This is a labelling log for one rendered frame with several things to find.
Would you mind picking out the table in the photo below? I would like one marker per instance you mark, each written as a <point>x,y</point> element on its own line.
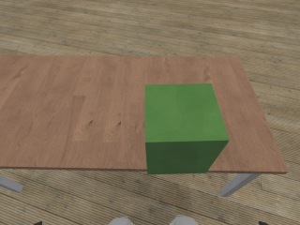
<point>87,113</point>

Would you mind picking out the carton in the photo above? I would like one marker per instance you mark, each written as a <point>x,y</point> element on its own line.
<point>184,128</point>

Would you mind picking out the right robot thigh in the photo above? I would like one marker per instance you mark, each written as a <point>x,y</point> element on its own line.
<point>183,220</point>

